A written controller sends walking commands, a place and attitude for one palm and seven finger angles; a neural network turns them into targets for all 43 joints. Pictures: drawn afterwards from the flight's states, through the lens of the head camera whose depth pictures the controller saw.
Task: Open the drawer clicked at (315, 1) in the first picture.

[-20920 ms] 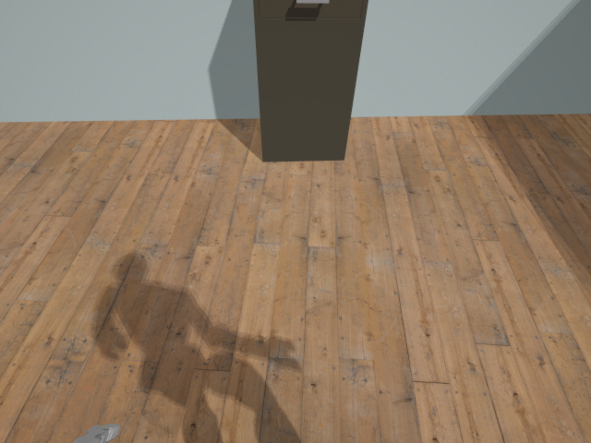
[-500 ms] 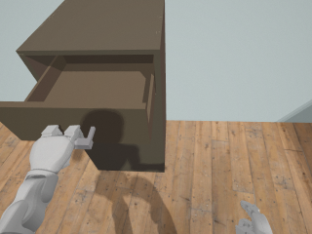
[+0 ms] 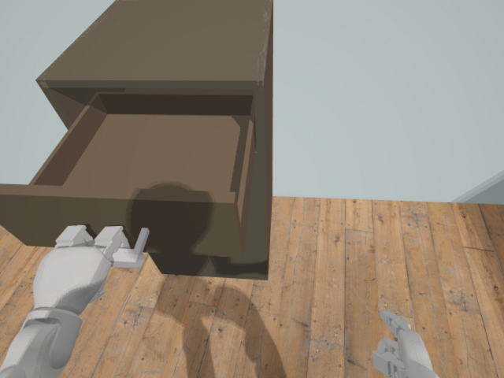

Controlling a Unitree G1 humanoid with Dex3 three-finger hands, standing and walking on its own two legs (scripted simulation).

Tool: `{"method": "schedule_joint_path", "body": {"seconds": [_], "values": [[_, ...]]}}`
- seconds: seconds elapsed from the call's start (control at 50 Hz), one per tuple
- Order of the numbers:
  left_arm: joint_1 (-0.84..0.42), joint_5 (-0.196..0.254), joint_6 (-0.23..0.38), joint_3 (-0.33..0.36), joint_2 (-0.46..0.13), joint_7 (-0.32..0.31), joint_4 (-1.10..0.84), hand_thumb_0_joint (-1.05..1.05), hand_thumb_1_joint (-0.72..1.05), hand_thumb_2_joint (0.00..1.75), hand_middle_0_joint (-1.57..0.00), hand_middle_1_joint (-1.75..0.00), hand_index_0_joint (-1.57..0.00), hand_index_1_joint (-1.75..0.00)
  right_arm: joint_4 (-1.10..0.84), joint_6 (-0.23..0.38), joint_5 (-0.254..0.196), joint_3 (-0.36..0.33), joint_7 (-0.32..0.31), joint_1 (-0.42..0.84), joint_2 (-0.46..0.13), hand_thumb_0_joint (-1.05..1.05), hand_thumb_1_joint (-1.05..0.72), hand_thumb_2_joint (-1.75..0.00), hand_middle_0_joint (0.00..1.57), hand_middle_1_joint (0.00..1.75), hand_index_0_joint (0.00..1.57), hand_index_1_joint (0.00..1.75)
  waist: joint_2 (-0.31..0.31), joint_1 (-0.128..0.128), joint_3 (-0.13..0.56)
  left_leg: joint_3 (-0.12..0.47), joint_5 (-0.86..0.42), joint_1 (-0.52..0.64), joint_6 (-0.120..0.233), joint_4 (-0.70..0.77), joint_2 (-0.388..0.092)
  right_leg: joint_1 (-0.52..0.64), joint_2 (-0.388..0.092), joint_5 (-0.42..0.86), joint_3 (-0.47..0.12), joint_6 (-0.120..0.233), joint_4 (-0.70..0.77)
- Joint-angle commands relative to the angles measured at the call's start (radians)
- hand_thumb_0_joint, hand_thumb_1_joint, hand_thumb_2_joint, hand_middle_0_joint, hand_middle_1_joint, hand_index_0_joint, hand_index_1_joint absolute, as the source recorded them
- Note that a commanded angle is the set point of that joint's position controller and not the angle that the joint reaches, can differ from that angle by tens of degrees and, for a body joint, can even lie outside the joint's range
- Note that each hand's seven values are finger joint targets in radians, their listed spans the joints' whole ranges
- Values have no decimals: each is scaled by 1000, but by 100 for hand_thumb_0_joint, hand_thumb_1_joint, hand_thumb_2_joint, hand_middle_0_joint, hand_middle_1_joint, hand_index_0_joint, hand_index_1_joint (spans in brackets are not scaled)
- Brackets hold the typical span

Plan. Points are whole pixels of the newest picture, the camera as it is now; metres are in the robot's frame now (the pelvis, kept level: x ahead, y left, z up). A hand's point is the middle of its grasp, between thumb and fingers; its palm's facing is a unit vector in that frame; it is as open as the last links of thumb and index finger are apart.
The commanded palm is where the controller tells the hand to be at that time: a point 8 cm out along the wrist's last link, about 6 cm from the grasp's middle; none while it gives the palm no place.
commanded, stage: pull the drawer open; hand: left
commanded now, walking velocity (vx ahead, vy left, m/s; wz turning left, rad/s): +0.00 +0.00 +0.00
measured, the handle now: (106, 244) +0.29 +0.27 +0.06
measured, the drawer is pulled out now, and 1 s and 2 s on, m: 0.27 0.30 0.30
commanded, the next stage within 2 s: open the thumb to release the handle in 0.46 s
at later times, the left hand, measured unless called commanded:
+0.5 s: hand (88, 302) +0.20 +0.27 +0.04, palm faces -0.01 -0.04 -1.00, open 5.5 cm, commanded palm +0.16 +0.28 +0.09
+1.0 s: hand (89, 300) +0.21 +0.27 +0.04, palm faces +0.01 -0.05 -1.00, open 11.0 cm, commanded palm +0.18 +0.27 +0.09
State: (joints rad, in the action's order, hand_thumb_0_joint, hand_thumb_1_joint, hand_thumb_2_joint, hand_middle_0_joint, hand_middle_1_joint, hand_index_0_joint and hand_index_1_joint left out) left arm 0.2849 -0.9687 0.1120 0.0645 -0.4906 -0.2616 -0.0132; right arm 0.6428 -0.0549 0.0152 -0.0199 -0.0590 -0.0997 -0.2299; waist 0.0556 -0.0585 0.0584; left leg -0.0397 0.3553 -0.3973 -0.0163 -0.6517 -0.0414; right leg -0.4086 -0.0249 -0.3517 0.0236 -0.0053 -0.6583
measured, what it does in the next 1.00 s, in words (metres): stands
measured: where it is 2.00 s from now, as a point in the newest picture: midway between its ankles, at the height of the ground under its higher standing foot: outside the picture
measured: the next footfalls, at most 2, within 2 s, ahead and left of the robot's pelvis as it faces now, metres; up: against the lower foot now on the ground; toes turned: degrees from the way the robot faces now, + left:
none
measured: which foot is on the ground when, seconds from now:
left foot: down 0.00-1.00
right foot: down 0.00-1.00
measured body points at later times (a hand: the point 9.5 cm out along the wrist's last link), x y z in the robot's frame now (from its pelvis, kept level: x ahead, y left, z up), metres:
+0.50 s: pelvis +0.01 +0.00 +0.00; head +0.04 -0.02 +0.44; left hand +0.20 +0.27 +0.10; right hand +0.21 -0.22 -0.11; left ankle -0.02 +0.13 -0.72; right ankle -0.01 -0.12 -0.72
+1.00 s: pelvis +0.01 +0.00 +0.00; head +0.04 -0.03 +0.44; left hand +0.20 +0.26 +0.10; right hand +0.22 -0.21 -0.11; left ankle -0.02 +0.13 -0.72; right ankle -0.01 -0.12 -0.72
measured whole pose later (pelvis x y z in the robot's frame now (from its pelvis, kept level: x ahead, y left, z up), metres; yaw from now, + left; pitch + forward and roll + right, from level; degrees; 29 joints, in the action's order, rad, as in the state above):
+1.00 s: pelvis +0.01 +0.00 +0.00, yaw +0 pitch +6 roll +0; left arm 0.44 -0.97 0.05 0.06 -0.47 -0.27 -0.17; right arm 0.62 -0.07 0.03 0.00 -0.04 -0.10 -0.22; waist 0.06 -0.07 0.07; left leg -0.03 0.39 -0.41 -0.02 -0.69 -0.04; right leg -0.41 -0.03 -0.39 0.03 -0.01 -0.70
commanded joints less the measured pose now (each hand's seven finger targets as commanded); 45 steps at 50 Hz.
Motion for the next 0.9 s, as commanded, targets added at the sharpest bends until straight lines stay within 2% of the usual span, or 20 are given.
{"method": "schedule_joint_path", "body": {"seconds": [0.0,0.08,0.1,0.12,0.2,0.28,0.38,0.44,0.48,0.5,0.52,0.54,0.56,0.58,0.6,0.68,0.72,0.76,0.82,0.88], "values": [[-27,23,-29,203,-217,-51,-192,0,90,90,-40,-135,-40,-135,-154,45,5,-40,-2,124,-109,0,-90,-90,20,30,20,30,3,-42,184,-2,-316,70,28,56,64,113,48,337,12,27,69],[51,22,-24,222,-219,-66,-252,0,90,90,-40,-135,-40,-135,-162,46,10,-40,5,128,-108,0,-90,-90,20,30,20,30,8,-53,209,-4,-337,80,26,48,62,120,44,358,5,28,60],[75,26,-26,206,-198,-70,-267,0,90,90,-40,-135,-40,-135,-162,46,9,-41,7,128,-105,0,-90,-90,20,30,20,30,22,-50,210,-2,-337,80,25,46,63,117,46,353,12,28,57],[70,25,-25,203,-193,-74,-267,0,90,90,-40,-135,-40,-135,-160,46,9,-42,8,126,-106,0,-90,-90,20,30,20,30,2,-41,193,-3,-332,76,26,39,61,99,46,353,10,26,58],[86,25,-26,212,-194,-86,-273,0,90,90,-40,-135,-40,-135,-163,47,11,-41,9,126,-106,0,-90,-90,20,30,20,30,-11,-35,167,4,-301,59,25,38,60,80,48,318,16,25,55],[131,20,-29,227,-202,-97,-280,0,90,90,-40,-135,-40,-135,-165,47,14,-40,9,124,-104,0,-90,-90,20,30,20,30,-7,-48,183,2,-297,66,25,34,59,82,44,314,12,26,51],[252,31,-44,226,-185,-96,-338,0,90,90,-40,-135,-40,-135,-178,44,14,-37,16,129,-101,0,-90,-90,20,30,20,30,6,-65,222,-2,-357,72,23,27,55,114,41,374,10,26,36],[271,37,-51,221,-179,-94,-370,0,90,90,-40,-135,-40,-135,-180,42,12,-38,23,129,-106,0,-90,-90,20,30,20,30,-1,-55,196,0,-373,64,23,21,52,102,43,399,9,24,34],[304,38,-54,241,-191,-101,-382,0,90,90,-40,-135,-40,-135,-185,40,16,-33,22,130,-109,0,-90,-90,20,30,20,30,6,-58,205,-1,-387,64,23,17,51,108,38,423,3,23,29],[339,39,-57,246,-187,-101,-366,0,90,90,-40,-135,-40,-135,-184,38,15,-35,24,125,-106,0,-90,-90,20,30,20,30,-13,-62,197,1,-392,56,23,17,50,112,42,429,8,23,27],[340,39,-56,243,-181,-102,-372,0,90,90,-40,-135,-40,-135,-184,38,16,-35,26,124,-108,0,-90,-90,20,30,20,30,-19,-59,195,-2,-402,53,24,12,51,109,39,455,4,21,23],[34,24,-46,175,-163,-106,-360,0,90,90,-40,-135,-40,-135,-158,34,18,-30,19,122,-116,0,-90,-90,20,30,20,30,-33,17,164,9,-354,48,26,-4,57,43,42,419,11,15,20],[6,19,-35,197,-174,-112,-345,0,83,87,-40,-134,-40,-134,-166,42,22,-42,10,107,-108,0,-90,-90,20,30,20,30,-31,4,167,13,-342,54,27,-4,50,34,46,370,15,19,21],[35,8,-27,214,-187,-121,-319,0,76,84,-39,-134,-39,-134,-161,47,26,-42,11,100,-109,0,-90,-90,20,30,20,30,9,-7,181,13,-343,65,26,-6,51,21,47,350,14,22,18],[130,2,-36,210,-170,-124,-288,0,69,81,-38,-133,-38,-133,-161,48,25,-48,14,93,-103,0,-90,-90,20,30,20,30,16,-28,205,11,-364,75,24,-4,51,40,51,347,23,25,16],[88,-6,-65,160,-152,-120,-337,0,41,69,-36,-130,-36,-130,-161,39,22,-47,21,94,-107,0,-90,-90,20,30,20,30,19,-23,262,12,-425,97,20,-14,48,56,46,385,20,24,5],[137,-7,-86,143,-139,-110,-339,0,27,63,-35,-128,-35,-128,-168,37,20,-45,24,100,-104,0,-90,-90,20,30,20,30,-7,-32,256,12,-441,92,23,-11,47,72,45,407,21,22,7],[136,-5,-102,174,-181,-97,-334,0,13,57,-35,-127,-35,-127,-168,28,17,-41,19,114,-107,0,-90,-90,20,30,20,30,-29,-36,244,12,-431,83,22,-1,51,101,46,430,12,24,16],[157,0,-104,157,-163,-75,-325,0,-8,48,-33,-124,-33,-124,-175,26,17,-31,18,124,-103,0,-90,-90,20,30,20,30,-54,-37,197,8,-395,68,29,7,52,93,43,413,16,18,24],[143,11,-97,158,-167,-58,-332,0,-29,39,-32,-122,-32,-122,-181,25,15,-22,15,133,-103,0,-90,-90,20,30,20,30,-36,-34,164,8,-349,63,29,17,55,90,40,381,16,18,37]]}}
